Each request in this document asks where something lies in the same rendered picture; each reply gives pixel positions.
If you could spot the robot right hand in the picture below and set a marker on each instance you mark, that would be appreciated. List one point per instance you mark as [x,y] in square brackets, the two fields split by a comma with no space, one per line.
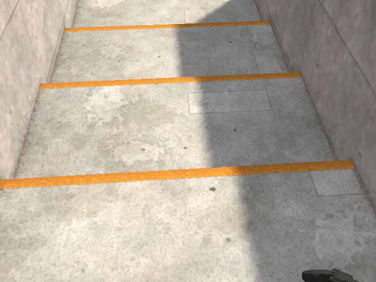
[327,276]

